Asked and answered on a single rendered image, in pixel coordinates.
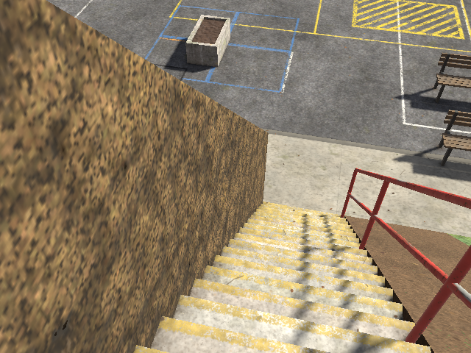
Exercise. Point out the stairs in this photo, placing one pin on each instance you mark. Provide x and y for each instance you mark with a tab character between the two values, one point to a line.
293	280

